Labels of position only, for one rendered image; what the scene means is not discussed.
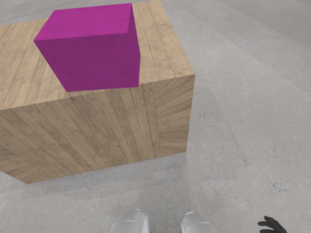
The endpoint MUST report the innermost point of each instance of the robot right thigh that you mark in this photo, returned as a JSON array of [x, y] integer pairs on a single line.
[[196, 223]]

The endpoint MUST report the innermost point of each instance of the robot thigh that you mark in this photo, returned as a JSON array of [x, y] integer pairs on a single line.
[[134, 221], [196, 223]]

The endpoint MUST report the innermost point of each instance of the right robot hand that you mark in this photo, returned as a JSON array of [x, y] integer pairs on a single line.
[[270, 222]]

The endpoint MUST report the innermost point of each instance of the carton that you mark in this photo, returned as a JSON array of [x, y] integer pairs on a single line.
[[92, 48]]

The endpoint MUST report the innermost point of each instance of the pedestal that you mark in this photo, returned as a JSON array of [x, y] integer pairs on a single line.
[[48, 133]]

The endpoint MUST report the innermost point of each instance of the robot left thigh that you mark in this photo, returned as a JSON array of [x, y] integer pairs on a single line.
[[134, 221]]

